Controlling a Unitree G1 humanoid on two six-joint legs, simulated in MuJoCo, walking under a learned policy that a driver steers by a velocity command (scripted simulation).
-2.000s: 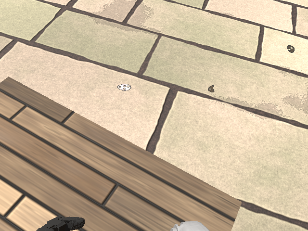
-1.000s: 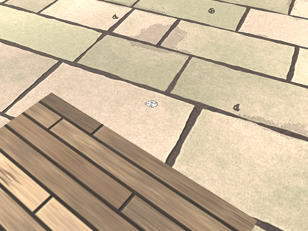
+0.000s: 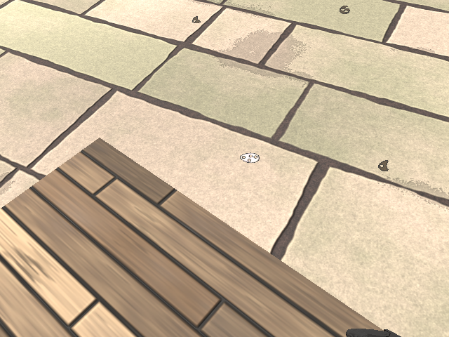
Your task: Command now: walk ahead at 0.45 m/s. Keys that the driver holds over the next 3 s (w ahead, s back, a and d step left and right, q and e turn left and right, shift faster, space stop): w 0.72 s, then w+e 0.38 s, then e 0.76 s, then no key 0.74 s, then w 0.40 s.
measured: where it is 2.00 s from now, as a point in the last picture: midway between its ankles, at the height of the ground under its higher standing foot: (258, 243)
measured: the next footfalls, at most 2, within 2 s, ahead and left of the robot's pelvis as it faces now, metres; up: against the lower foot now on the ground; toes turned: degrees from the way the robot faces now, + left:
left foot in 0.18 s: +0.32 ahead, +0.14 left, +0.00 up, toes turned -1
right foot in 0.72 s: +0.61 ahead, -0.08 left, +0.00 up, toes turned +0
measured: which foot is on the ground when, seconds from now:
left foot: up 0.00-0.16, down 0.18-0.74, up 0.76-1.00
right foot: down 0.00-0.20, up 0.22-0.70, down 0.72-1.00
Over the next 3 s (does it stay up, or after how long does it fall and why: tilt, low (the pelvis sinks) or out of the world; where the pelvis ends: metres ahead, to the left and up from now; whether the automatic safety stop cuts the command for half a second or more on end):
stays up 0.83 -0.05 0.01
